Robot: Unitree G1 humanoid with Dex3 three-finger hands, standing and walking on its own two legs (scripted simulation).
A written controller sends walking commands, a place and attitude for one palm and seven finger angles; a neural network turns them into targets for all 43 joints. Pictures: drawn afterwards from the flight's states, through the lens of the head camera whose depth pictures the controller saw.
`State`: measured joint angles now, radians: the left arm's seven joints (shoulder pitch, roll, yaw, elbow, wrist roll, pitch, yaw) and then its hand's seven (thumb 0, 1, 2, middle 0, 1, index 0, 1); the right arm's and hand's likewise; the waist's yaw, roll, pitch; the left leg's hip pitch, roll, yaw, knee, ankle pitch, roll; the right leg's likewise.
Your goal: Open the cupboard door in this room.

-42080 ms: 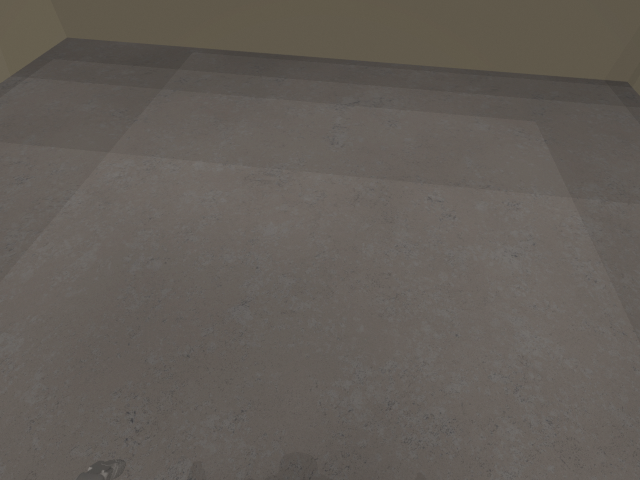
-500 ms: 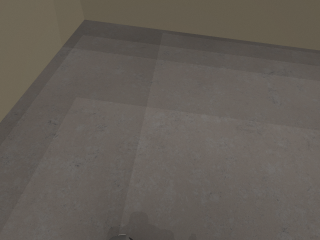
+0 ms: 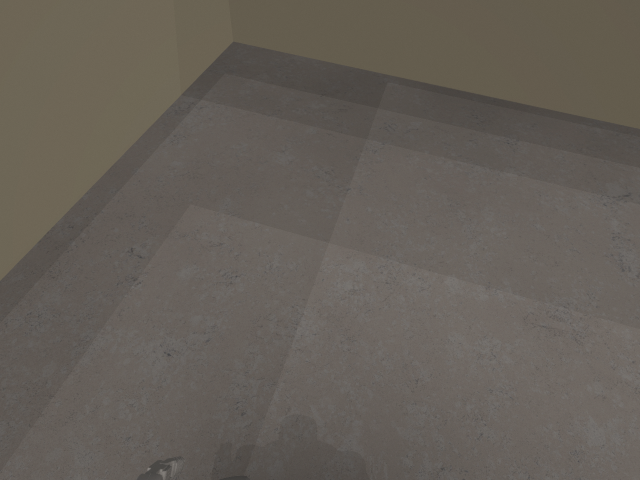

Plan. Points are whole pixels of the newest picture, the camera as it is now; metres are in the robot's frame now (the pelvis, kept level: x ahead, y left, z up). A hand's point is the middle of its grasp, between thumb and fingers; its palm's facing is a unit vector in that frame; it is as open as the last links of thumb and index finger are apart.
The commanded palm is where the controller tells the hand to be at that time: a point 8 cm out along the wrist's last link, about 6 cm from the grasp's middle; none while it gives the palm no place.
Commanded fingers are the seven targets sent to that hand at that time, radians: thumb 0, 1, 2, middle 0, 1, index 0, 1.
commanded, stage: turn to face it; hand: left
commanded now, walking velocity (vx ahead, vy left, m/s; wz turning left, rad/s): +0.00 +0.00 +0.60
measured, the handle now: out of the picture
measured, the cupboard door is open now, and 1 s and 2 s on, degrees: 42 42 42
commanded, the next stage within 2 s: none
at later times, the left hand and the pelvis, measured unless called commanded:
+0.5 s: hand out of the picture +0.06 +0.16 -0.15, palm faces +0.32 -0.91 -0.28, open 7.4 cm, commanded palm none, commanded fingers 0.00 0.90 0.90 -0.20 -0.30 -0.20 -0.30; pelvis +0.06 -0.06 +0.01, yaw +18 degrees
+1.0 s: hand out of the picture +0.06 +0.17 -0.15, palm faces +0.57 -0.77 -0.30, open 7.4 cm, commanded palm none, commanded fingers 0.00 0.90 0.90 -0.20 -0.30 -0.20 -0.30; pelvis +0.09 -0.08 +0.00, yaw +36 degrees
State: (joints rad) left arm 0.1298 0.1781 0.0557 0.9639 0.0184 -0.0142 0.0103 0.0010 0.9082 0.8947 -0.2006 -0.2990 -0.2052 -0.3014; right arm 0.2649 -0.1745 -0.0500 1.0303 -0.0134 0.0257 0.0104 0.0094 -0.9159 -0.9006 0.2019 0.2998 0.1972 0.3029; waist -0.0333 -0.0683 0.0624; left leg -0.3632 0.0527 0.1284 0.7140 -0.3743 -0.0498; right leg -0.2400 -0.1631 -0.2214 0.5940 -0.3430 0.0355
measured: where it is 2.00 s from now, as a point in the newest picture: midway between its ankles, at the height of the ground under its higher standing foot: outside the picture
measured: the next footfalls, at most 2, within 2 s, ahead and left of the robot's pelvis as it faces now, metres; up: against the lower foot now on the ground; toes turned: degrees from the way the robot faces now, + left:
left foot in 0.02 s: +0.07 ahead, +0.13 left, +0.00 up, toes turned +9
right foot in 0.28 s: +0.11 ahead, -0.15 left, +0.00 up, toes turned +5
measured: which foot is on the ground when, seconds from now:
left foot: up 0.00-0.00, down 0.02-0.26, up 0.28-0.60, down 0.62-0.98, up 1.00-1.00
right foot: down 0.00-0.02, up 0.04-0.26, down 0.28-0.62, up 0.64-0.98, down 1.00-1.00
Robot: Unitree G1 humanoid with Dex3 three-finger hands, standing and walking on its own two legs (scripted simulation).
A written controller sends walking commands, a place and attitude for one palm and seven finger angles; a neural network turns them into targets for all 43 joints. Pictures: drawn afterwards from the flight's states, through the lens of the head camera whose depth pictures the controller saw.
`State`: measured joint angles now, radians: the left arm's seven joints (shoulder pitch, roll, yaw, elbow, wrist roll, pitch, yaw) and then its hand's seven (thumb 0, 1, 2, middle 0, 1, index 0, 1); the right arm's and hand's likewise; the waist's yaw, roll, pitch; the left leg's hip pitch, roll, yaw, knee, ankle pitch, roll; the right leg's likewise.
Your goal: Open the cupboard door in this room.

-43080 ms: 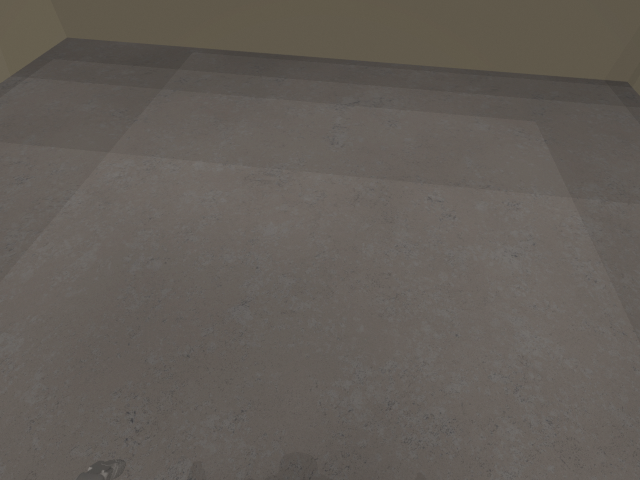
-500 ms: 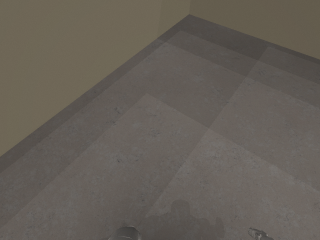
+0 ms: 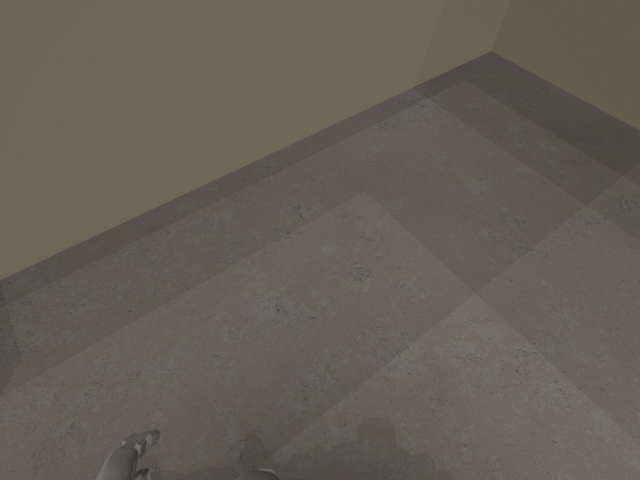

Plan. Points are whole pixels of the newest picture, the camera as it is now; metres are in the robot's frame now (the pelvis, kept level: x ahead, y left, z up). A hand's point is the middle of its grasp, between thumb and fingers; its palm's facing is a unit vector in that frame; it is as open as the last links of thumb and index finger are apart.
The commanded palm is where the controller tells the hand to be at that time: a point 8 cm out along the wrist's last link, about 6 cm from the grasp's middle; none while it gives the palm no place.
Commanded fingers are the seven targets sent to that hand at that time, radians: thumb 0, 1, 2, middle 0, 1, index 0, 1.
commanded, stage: turn to face it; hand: left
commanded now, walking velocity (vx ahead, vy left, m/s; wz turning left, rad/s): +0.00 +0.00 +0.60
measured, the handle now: out of the picture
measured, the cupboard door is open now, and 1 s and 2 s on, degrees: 42 42 42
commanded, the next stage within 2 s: none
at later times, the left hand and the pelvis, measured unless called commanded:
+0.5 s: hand out of the picture +0.03 +0.22 -0.16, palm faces +0.33 -0.90 -0.27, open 7.4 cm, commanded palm none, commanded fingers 0.00 0.90 0.90 -0.20 -0.30 -0.20 -0.30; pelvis +0.01 -0.02 +0.01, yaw +19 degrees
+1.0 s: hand out of the picture -0.06 +0.19 -0.17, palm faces +0.62 -0.75 -0.23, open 7.4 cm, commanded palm none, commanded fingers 0.00 0.90 0.90 -0.20 -0.30 -0.20 -0.30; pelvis +0.02 -0.02 +0.00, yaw +38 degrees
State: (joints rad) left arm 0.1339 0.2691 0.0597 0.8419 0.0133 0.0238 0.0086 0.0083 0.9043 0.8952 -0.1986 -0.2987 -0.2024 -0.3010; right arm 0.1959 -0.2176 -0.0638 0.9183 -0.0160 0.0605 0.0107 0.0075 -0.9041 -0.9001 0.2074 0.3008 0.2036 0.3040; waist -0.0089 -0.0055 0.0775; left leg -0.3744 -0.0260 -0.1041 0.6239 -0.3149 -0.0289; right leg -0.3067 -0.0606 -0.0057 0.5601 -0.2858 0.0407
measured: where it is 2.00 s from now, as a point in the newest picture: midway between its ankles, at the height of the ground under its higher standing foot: outside the picture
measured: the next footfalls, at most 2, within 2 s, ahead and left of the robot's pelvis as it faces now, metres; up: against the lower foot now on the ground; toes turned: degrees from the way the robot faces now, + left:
left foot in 0.28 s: +0.04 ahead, +0.13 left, +0.00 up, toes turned +15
right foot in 0.56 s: +0.10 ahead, -0.14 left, +0.00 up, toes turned +19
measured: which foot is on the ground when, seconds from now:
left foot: up 0.00-0.26, down 0.28-0.56, up 0.58-0.84, down 0.86-1.00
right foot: down 0.00-0.26, up 0.28-0.54, down 0.56-0.86, up 0.88-1.00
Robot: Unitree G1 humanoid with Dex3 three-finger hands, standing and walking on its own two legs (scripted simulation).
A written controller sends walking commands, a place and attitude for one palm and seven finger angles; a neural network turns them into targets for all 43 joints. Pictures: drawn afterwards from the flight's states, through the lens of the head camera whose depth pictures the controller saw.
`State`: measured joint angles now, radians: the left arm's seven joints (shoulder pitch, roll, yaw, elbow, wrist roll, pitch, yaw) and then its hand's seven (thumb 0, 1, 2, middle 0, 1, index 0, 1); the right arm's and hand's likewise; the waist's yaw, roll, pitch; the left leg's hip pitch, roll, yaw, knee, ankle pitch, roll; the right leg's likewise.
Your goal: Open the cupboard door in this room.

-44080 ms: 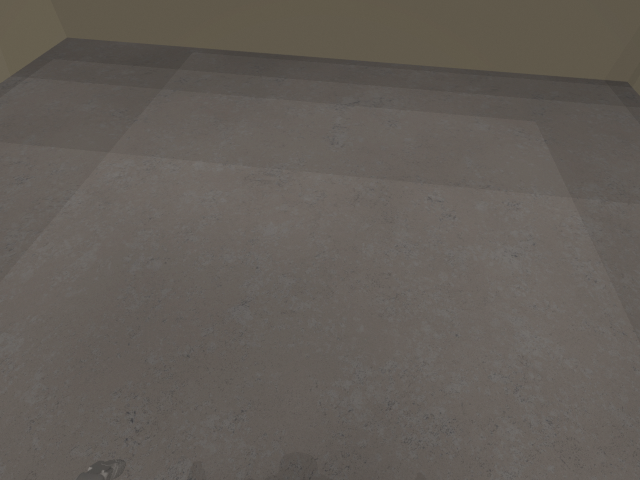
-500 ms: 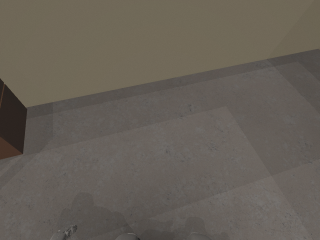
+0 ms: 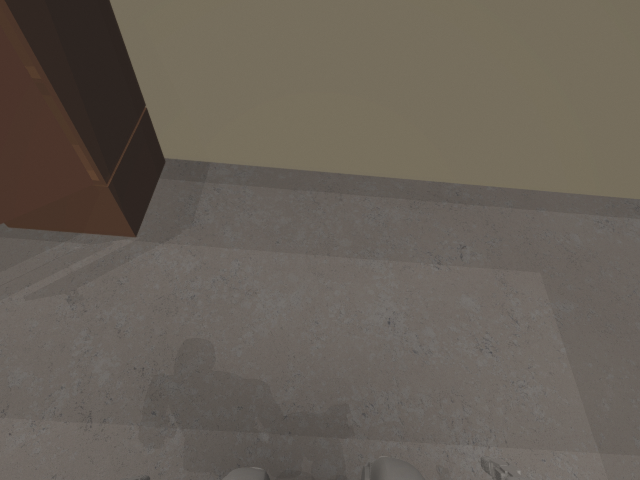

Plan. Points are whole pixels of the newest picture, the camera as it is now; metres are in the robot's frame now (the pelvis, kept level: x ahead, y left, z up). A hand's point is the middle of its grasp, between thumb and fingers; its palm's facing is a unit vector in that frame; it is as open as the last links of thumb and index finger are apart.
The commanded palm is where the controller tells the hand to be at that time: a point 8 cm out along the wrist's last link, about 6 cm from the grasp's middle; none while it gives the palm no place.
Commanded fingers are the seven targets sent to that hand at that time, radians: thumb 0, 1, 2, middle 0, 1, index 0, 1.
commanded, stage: turn to face it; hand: left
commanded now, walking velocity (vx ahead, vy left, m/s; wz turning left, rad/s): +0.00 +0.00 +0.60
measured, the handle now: out of the picture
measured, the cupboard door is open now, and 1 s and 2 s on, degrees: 42 42 42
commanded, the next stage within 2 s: take the last steps up to it in 1.02 s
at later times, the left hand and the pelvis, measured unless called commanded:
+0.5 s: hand out of the picture +0.02 +0.19 -0.18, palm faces +0.32 -0.92 -0.20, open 7.4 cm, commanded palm none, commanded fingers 0.00 0.90 0.90 -0.20 -0.30 -0.20 -0.30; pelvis +0.01 -0.01 -0.01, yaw +19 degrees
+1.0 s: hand out of the picture +0.00 +0.17 -0.15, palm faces +0.54 -0.80 -0.26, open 7.4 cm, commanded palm none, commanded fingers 0.00 0.90 0.90 -0.20 -0.30 -0.20 -0.30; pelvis +0.04 -0.04 +0.01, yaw +33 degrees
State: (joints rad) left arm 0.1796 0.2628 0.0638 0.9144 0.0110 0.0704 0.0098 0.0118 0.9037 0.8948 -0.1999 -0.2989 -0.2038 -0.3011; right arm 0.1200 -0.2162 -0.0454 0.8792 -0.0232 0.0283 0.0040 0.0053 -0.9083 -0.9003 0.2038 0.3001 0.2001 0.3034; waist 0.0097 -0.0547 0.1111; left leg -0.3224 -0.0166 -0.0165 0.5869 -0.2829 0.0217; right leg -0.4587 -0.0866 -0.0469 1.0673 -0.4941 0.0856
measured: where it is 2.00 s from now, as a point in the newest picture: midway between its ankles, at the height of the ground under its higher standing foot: outside the picture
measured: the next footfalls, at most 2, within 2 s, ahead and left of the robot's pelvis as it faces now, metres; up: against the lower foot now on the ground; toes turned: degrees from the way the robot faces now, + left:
right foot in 0.20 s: +0.06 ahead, -0.17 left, +0.00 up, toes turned +6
left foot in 0.48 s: +0.03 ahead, +0.10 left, +0.00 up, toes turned +22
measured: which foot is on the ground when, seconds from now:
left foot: down 0.00-0.20, up 0.22-0.46, down 0.48-0.84, up 0.86-1.00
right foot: up 0.00-0.18, down 0.20-0.48, up 0.50-0.82, down 0.84-1.00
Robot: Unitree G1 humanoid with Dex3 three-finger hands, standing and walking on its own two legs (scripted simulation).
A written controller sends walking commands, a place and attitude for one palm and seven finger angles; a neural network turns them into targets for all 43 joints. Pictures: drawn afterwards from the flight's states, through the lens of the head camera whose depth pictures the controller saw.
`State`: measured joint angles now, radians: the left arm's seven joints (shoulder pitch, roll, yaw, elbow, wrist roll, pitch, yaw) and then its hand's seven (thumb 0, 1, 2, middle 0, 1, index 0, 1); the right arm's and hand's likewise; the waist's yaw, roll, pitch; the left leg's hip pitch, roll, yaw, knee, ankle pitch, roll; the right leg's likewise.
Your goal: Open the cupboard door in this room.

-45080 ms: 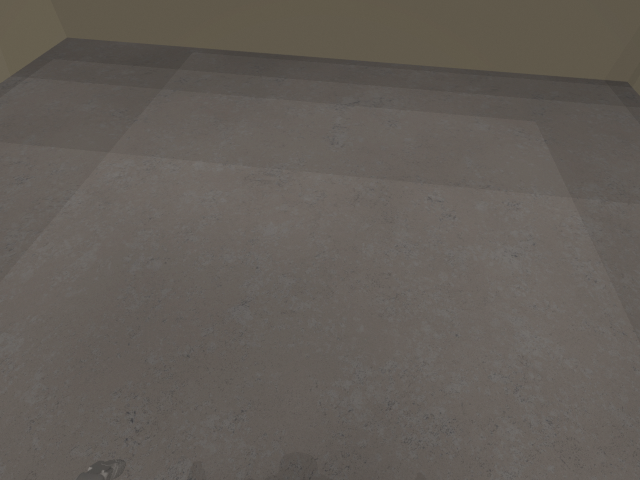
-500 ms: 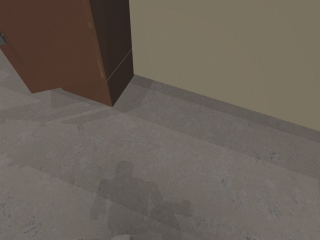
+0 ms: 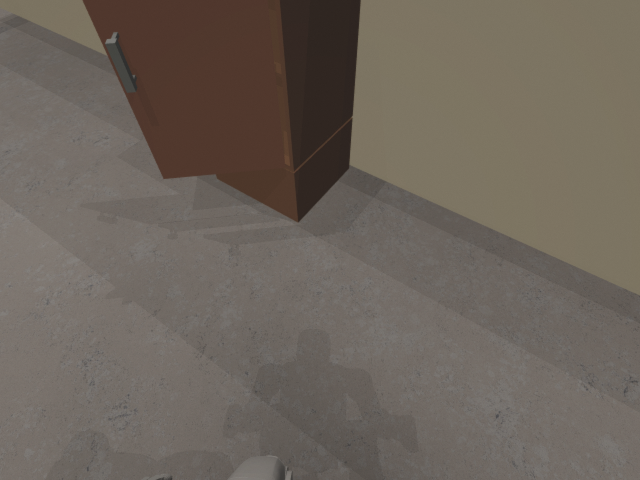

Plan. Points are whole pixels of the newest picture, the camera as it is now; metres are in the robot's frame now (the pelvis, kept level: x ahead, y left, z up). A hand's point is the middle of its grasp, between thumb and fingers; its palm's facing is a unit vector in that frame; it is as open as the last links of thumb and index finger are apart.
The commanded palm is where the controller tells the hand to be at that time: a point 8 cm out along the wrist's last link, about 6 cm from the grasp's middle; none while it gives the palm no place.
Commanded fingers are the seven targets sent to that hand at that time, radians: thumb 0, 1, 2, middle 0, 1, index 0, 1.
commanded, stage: turn to face it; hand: left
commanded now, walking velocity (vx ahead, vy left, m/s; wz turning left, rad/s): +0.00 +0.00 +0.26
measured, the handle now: (123, 62) +1.01 +0.55 -0.03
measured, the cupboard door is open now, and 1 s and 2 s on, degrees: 42 42 42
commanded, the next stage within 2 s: take the last steps up to it in 0.02 s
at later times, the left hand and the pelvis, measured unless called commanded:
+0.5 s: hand out of the picture +0.08 +0.22 -0.16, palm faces +0.23 -0.94 -0.24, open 7.4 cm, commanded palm none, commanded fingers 0.00 0.90 0.90 -0.20 -0.30 -0.20 -0.30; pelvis +0.05 +0.01 -0.01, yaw +10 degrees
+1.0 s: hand (110, 464) +0.16 +0.32 -0.17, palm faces +0.27 -0.94 -0.19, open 7.4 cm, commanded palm none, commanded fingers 0.00 0.90 0.90 -0.20 -0.30 -0.20 -0.30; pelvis +0.18 +0.13 +0.00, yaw +11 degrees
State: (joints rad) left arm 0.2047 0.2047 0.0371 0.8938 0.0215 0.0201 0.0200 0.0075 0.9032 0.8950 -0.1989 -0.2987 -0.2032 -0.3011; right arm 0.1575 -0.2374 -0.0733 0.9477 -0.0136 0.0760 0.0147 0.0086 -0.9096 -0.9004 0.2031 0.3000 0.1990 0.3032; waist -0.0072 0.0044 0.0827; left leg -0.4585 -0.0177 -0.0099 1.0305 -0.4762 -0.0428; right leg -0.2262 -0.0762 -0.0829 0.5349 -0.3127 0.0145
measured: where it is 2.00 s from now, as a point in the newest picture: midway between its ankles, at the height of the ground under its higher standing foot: (257, 372)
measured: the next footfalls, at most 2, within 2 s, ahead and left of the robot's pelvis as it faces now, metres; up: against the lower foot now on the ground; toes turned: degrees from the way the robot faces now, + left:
left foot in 0.14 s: +0.04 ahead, +0.13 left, +0.00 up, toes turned +5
right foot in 0.44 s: +0.09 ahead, -0.11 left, +0.00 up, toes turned +2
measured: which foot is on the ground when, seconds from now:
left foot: up 0.00-0.12, down 0.14-0.42, up 0.44-0.78, down 0.80-1.00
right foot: down 0.00-0.14, up 0.16-0.42, down 0.44-0.80, up 0.82-1.00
